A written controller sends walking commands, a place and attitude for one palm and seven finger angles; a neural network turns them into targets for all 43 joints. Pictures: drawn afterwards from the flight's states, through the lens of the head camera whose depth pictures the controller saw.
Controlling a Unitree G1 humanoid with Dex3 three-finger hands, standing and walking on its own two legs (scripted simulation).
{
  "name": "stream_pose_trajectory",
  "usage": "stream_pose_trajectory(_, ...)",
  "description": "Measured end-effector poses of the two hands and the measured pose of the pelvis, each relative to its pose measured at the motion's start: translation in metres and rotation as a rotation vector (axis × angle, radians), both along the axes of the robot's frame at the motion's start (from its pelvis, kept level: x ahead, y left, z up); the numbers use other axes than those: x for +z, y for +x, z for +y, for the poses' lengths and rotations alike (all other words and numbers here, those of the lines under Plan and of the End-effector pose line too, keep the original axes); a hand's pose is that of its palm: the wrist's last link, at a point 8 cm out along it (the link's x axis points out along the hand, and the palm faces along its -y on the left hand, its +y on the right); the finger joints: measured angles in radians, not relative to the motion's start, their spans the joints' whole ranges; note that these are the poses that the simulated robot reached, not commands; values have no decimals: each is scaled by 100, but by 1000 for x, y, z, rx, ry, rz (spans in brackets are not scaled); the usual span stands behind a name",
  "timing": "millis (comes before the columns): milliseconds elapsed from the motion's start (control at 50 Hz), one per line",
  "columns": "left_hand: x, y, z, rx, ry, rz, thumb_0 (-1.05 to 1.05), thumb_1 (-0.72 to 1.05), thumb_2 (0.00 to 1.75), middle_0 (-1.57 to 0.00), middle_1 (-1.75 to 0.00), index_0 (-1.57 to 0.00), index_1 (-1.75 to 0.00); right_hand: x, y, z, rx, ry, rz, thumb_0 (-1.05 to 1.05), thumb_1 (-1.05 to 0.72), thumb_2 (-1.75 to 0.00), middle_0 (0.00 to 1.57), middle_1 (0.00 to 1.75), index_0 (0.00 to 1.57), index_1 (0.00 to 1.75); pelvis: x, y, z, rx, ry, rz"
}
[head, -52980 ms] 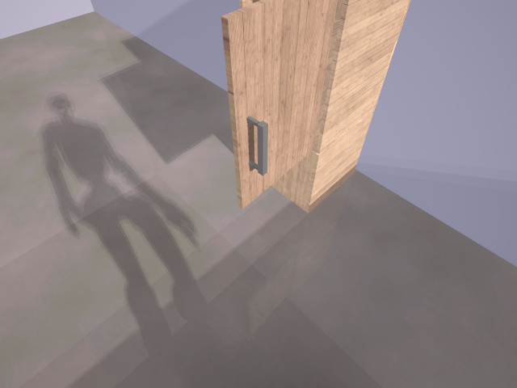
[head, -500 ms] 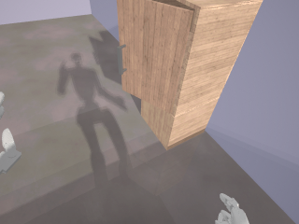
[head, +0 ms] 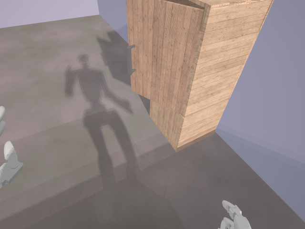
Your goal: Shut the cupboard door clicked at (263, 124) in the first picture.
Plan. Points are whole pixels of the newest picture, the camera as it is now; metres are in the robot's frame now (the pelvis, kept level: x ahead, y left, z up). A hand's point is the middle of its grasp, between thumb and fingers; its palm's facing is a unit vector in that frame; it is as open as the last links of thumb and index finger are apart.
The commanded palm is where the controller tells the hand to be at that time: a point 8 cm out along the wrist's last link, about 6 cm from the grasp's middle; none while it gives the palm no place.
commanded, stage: let the arm hang, fingers relaxed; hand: left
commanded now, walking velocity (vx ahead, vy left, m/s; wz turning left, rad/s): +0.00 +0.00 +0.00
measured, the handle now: (131, 60) +1.00 +0.18 -0.09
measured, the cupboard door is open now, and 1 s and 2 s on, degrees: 26 26 26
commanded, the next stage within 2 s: look to check the result in 1.14 s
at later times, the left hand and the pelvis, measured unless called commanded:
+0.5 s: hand out of the picture -0.02 +0.18 -0.18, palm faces +0.01 -0.98 -0.18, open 7.1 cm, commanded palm none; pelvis +0.00 -0.01 +0.00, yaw +1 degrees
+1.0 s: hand out of the picture +0.03 +0.19 -0.17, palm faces -0.01 -0.98 -0.22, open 7.4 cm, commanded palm none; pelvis +0.00 -0.01 +0.00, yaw -1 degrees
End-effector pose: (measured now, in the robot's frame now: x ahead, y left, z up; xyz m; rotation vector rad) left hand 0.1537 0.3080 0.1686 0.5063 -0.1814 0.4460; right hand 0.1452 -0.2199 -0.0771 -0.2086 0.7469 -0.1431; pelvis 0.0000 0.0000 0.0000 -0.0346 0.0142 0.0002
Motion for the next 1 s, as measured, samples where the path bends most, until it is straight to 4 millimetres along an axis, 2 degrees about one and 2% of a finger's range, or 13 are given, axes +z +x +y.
stream_pose_trajectory(60,-13,6,-1,-9,-10,44,1,89,90,-20,-30,-21,-30,-3,3,-3,20,4,-3,1,-90,-90,20,30,21,30,-1,1,0,5,-2,6)
stream_pose_trajectory(100,-55,17,1,-27,-63,223,1,90,90,-20,-30,-20,-30,-14,5,-9,67,10,33,1,-90,-90,20,30,21,30,-4,-1,3,10,-4,6)
stream_pose_trajectory(160,-143,17,-7,-28,-194,596,0,90,90,-19,-30,-20,-30,-31,2,-22,68,6,95,1,-90,-90,20,30,21,30,-9,-5,7,4,2,4)
stream_pose_trajectory(240,-241,-26,-44,-47,-354,1013,1,91,90,-19,-30,-20,-30,-40,-22,-39,25,-17,189,1,-90,-90,20,30,21,30,-11,-7,6,-3,15,-6)
stream_pose_trajectory(300,-290,-71,-76,-50,-481,1222,1,91,90,-20,-30,-20,-30,-41,-52,-48,-1,-47,303,1,-90,-90,20,30,20,30,-10,-7,0,0,23,-13)
stream_pose_trajectory(340,-310,-100,-90,-17,-557,1315,1,93,90,-20,-30,-20,-30,-41,-75,-51,-17,-64,390,1,-90,-90,20,30,20,30,-8,-7,-4,5,23,-14)
stream_pose_trajectory(400,-322,-135,-89,53,-601,1408,0,97,90,-20,-30,-21,-30,-41,-106,-54,-40,-76,514,1,-90,-90,20,30,20,30,-6,-6,-10,16,19,-13)
stream_pose_trajectory(460,-324,-165,-85,105,-618,1493,0,97,90,-20,-30,-20,-30,-43,-129,-53,-66,-70,597,1,-90,-90,20,30,20,30,-4,-5,-12,21,13,-15)
stream_pose_trajectory(540,-317,-192,-75,172,-610,1561,0,95,90,-20,-30,-20,-30,-51,-143,-48,-91,-40,641,1,-90,-90,20,30,20,30,-2,-3,-10,18,9,-23)
stream_pose_trajectory(600,-310,-199,-66,208,-588,1579,0,93,90,-20,-30,-20,-30,-57,-145,-41,-99,-12,639,1,-90,-90,20,30,20,30,0,-2,-8,11,11,-32)
stream_pose_trajectory(680,-303,-194,-57,230,-556,1562,0,92,90,-20,-30,-20,-30,-64,-140,-32,-100,24,615,1,-90,-90,20,30,20,30,1,-2,-6,3,15,-42)
stream_pose_trajectory(780,-301,-174,-53,213,-532,1510,0,91,90,-20,-30,-20,-30,-67,-130,-24,-96,51,582,1,-90,-90,20,30,20,30,2,-1,-5,-3,21,-49)
stream_pose_trajectory(1000,-308,-133,-72,116,-556,1444,0,91,90,-20,-30,-20,-30,-60,-126,-27,-113,35,572,0,-90,-90,20,30,20,30,3,3,-5,-9,27,-46)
